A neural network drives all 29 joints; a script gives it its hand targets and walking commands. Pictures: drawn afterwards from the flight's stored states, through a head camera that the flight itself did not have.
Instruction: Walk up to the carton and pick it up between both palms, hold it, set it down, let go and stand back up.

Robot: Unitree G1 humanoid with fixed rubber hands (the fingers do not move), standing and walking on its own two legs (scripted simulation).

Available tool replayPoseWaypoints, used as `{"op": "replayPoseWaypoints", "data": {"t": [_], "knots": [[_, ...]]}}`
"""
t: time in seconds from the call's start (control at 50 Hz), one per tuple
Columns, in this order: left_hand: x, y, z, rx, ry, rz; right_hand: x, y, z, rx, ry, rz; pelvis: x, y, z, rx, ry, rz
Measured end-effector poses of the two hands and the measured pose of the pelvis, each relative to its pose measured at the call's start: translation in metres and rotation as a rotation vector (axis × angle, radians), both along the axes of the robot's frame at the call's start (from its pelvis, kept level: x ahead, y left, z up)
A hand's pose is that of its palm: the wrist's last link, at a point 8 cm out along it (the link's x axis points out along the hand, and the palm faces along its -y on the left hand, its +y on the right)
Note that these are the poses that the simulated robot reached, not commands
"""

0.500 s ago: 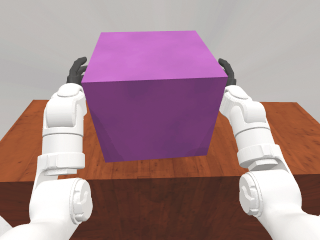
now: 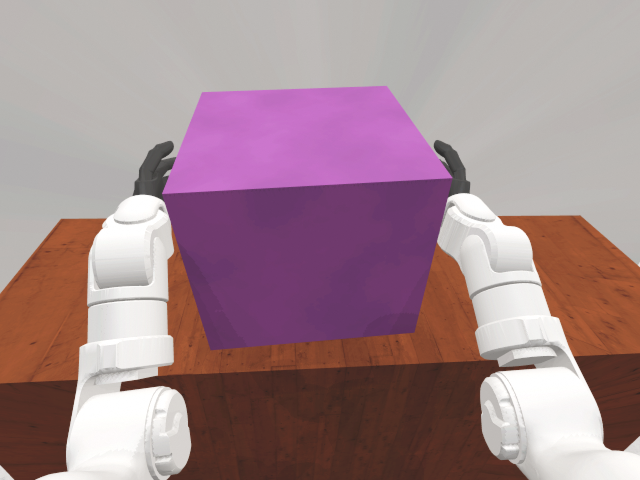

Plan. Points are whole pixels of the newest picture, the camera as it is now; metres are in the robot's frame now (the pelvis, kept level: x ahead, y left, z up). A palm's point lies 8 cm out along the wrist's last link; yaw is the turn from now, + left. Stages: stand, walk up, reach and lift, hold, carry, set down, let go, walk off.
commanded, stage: hold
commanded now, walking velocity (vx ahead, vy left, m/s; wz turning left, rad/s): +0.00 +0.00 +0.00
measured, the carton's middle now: (304, 208) +0.40 +0.00 +0.20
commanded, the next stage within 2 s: none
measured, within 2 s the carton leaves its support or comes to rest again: neither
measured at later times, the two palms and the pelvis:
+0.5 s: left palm (154, 204) +0.36 +0.18 +0.23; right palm (444, 200) +0.36 -0.17 +0.24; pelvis +0.01 +0.00 +0.00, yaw +1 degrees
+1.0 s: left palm (147, 201) +0.36 +0.19 +0.24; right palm (436, 199) +0.37 -0.16 +0.23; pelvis -0.01 +0.00 +0.00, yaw +0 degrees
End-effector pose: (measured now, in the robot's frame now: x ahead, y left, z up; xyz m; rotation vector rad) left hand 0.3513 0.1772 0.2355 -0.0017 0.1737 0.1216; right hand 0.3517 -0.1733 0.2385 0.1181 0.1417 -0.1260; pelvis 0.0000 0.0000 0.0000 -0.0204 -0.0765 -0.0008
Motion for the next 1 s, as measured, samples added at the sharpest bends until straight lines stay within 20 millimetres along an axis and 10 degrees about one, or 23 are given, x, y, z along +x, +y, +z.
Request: {"op": "replayPoseWaypoints", "data": {"t": [1.0], "knots": [[0.010,0.008,0.001,0.015,0.015,0.030,0.018,0.009,-0.004,-0.012,0.016,0.025,-0.007,0.001,0.000,0.002,0.048,0.005]]}}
